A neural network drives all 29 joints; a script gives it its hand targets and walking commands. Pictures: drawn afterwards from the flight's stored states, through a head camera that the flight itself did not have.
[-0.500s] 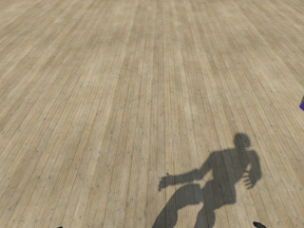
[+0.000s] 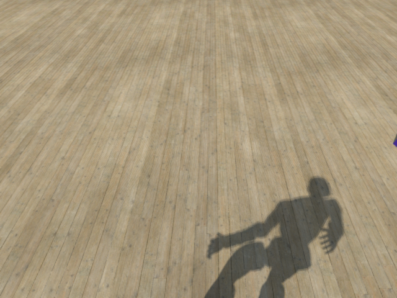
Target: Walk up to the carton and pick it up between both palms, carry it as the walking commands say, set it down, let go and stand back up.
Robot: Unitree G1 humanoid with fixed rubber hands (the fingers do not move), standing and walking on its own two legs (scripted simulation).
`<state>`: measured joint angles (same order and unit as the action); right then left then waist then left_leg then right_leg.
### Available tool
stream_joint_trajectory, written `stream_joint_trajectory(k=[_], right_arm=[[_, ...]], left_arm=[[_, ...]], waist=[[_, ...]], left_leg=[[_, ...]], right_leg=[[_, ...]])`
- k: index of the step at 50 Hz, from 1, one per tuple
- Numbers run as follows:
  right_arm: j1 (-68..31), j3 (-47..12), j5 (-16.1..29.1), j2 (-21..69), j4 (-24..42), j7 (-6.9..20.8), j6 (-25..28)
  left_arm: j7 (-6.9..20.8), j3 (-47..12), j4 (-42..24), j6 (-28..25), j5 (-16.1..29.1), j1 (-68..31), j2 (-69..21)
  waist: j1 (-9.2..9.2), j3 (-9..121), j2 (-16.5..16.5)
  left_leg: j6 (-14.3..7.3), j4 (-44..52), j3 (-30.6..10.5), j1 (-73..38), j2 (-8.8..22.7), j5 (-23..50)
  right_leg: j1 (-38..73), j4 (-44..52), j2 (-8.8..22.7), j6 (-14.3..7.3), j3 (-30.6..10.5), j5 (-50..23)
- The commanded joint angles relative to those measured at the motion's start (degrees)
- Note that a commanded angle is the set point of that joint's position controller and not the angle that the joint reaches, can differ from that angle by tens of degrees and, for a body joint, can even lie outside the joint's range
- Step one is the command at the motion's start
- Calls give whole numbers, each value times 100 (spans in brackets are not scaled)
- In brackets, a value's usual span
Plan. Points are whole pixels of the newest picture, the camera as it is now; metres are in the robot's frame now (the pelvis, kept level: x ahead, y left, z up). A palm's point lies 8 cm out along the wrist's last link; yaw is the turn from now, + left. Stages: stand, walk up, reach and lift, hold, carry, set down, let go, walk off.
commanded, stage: stand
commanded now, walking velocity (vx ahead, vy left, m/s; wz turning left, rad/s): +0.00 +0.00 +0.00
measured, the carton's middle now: out of the picture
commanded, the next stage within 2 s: walk up in 0.74 s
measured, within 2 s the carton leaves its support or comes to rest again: neither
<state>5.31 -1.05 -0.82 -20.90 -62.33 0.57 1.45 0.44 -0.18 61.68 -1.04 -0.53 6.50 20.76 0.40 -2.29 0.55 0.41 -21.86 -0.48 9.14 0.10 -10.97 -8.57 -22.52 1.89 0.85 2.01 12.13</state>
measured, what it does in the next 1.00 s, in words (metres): stands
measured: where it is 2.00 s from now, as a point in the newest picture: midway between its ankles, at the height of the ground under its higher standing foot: outside the picture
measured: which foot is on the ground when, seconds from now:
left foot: down 0.00-1.00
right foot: down 0.00-0.98, up 1.00-1.00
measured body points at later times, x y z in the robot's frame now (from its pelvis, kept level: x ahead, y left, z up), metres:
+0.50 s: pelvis +0.00 +0.00 +0.00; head +0.01 +0.01 +0.45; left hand +0.09 +0.30 -0.13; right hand +0.10 -0.31 -0.12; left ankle +0.01 +0.12 -0.74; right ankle +0.00 -0.13 -0.74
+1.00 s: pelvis +0.01 +0.00 +0.00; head +0.02 +0.00 +0.45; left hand +0.10 +0.31 -0.13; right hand +0.11 -0.31 -0.12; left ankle +0.01 +0.13 -0.74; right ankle +0.00 -0.13 -0.74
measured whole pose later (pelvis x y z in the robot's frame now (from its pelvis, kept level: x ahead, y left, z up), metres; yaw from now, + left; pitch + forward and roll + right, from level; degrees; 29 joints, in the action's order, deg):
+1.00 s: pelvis +0.01 +0.00 +0.00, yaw -4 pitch -1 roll +1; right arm 5.2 1.4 -1.3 -21.6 -61.4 0.9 2.4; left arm 3.1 1.4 59.0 1.1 -1.6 8.3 21.7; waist 2.2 -1.7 1.5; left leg 0.2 -20.7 3.2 7.9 0.5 -12.0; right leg -11.4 -26.7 1.9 -0.2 -1.0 15.6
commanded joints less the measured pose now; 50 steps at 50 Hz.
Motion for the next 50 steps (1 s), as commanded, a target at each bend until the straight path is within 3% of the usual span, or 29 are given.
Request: stream_joint_trajectory(k=[1, 2, 3, 5, 8, 11, 13, 14, 15, 17, 18, 20, 26, 27, 29, 32, 33, 36, 39, 42, 43, 45, 46, 47, 48, 49, 50], right_arm=[[-303, 236, 23, -1173, 279, -65, 71], [-174, 272, -8, -1182, 278, -79, 92], [-216, 257, 6, -1164, 242, -61, 95], [-239, 220, -4, -1163, 285, -61, 81], [-251, 251, 38, -1186, 268, -68, 108], [-364, 235, -4, -1120, 272, -77, 63], [-276, 233, 17, -1141, 267, -49, 87], [-182, 228, 20, -1197, 197, -69, 84], [-302, 267, 31, -1163, 245, -83, 75], [-216, 272, 13, -1231, 199, -89, 45], [-232, 224, 27, -1159, 214, -85, 47], [-281, 255, 32, -1241, 229, -98, 47], [-309, 255, 10, -1185, 196, -96, 62], [-297, 295, 24, -1304, 183, -94, 62], [-177, 267, 41, -1263, 174, -78, 56], [-243, 232, 5, -1186, 136, -93, 60], [-162, 249, 30, -1186, 142, -73, 76], [-225, 257, 27, -1244, 173, -86, 89], [-170, 244, 51, -1186, 184, -80, 79], [-308, 339, 2, -1320, 196, -113, 68], [-323, 298, 40, -1146, 211, -106, 48], [-215, 266, 18, -1204, 188, -103, 58], [-164, 280, 47, -1221, 140, -117, 59], [292, 839, -55, -2152, 371, -39, 240], [724, 936, -117, -2156, 306, -59, 297], [1001, 1014, -130, -2350, 442, -106, 343], [735, 1015, -102, -2325, 721, -109, 376]], left_arm=[[-43, 177, -313, -95, 21, -242, 1063], [-67, 232, -235, -100, 16, -187, 1152], [-65, 201, -237, -113, 15, -220, 1060], [-70, 240, -263, -88, -5, -272, 1215], [-56, 207, -245, -127, 3, -175, 1043], [-82, 243, -222, -118, 19, -296, 1156], [-72, 241, -180, -92, -5, -267, 1212], [-61, 212, -186, -76, 23, -178, 1101], [-67, 229, -202, -89, 5, -287, 1143], [-73, 221, -194, -83, 1, -235, 1177], [-74, 212, -176, -70, 3, -266, 1159], [-78, 151, -205, -81, 10, -291, 971], [-87, 262, -200, -57, -27, -334, 1249], [-73, 234, -203, -42, 1, -247, 1123], [-82, 231, -146, -47, 21, -187, 1094], [-81, 227, -143, -34, 27, -144, 1174], [-81, 229, -109, -39, 11, -153, 1168], [-99, 257, -191, -60, 14, -194, 1209], [-90, 229, -150, -60, 25, -196, 1158], [-75, 219, -160, -57, 17, -255, 1048], [-86, 231, -173, -65, 4, -292, 1107], [-94, 230, -192, -58, 20, -316, 1078], [-86, 196, -142, -44, 28, -236, 1073], [256, 553, -1177, 116, -208, -556, 1703], [556, 491, -1340, 137, -194, -1008, 1385], [652, 505, -1599, 160, -262, -1422, 1252], [695, 563, -1667, 183, -356, -1283, 1343]], waist=[[-1, 399, -150], [-1, 245, 90], [2, 323, -28], [1, 390, 118], [1, 355, -101], [41, 325, -50], [-53, 387, 13], [40, 372, -19], [-27, 340, 74], [-31, 341, -69], [-37, 352, 84], [32, 422, -92], [-18, 407, 67], [55, 393, -70], [-20, 344, -92], [33, 414, -45], [-42, 390, -76], [26, 405, 40], [-36, 482, 29], [47, 350, -136], [-2, 534, 188], [9, 367, -21], [-13, 418, 75], [-336, 456, -303], [-667, 216, -575], [-801, 62, -1158], [-569, 80, -652]], left_leg=[[-209, 368, -489, -114, 674, 717], [-193, 388, -456, -11, 632, 694], [-163, 441, -473, -64, 662, 625], [-166, 459, -498, -101, 690, 607], [-172, 429, -471, -91, 655, 553], [-199, 461, -472, -32, 678, 810], [-161, 506, -456, -195, 685, 686], [-180, 460, -493, -51, 663, 731], [-173, 446, -456, -79, 681, 669], [-163, 497, -488, -179, 699, 636], [-163, 481, -517, -173, 722, 763], [-199, 441, -480, -214, 718, 813], [-135, 507, -471, -139, 701, 822], [-163, 451, -440, -149, 688, 854], [-144, 470, -450, -182, 675, 803], [-182, 474, -530, -84, 737, 827], [-158, 511, -501, -178, 727, 865], [-146, 483, -488, -221, 723, 1147], [-137, 444, -439, -296, 713, 1198], [-146, 430, -438, -221, 672, 1235], [-152, 489, -510, -405, 742, 1385], [-127, 452, -453, -282, 719, 1212], [-122, 472, -472, -338, 723, 1077], [-387, -100, -121, -1920, 748, -1048], [-658, 566, -776, -2639, 1412, -2133], [-969, 1282, -1570, -2259, 2480, -2283], [-1215, 1303, -1639, -1656, 2949, -1846]], right_leg=[[55, 431, 566, -209, -517, -489], [95, 446, 561, -206, -507, -491], [62, 433, 585, -239, -495, -513], [108, 424, 533, -182, -458, -434], [118, 460, 567, -211, -499, -553], [172, 451, 565, -172, -486, -568], [95, 501, 571, -209, -486, -490], [229, 516, 573, -195, -489, -551], [126, 533, 585, -198, -484, -543], [94, 507, 592, -219, -481, -480], [102, 473, 590, -200, -482, -546], [73, 506, 615, -210, -502, -415], [216, 501, 582, -187, -486, -651], [227, 535, 602, -182, -467, -645], [166, 536, 624, -212, -510, -692], [326, 532, 609, -197, -448, -646], [266, 522, 632, -186, -468, -698], [273, 482, 599, -184, -471, -831], [284, 497, 627, -193, -438, -959], [322, 575, 608, -162, -437, -951], [318, 504, 620, -174, -406, -1031], [278, 576, 611, -185, -497, -874], [299, 621, 648, -178, -474, -909], [-1960, -51, 279, -521, -1143, 627], [-3447, -643, 114, -359, -634, 1296], [-3747, -2136, 199, -121, -398, 1030], [-3565, -2851, 583, -2, -750, 887]])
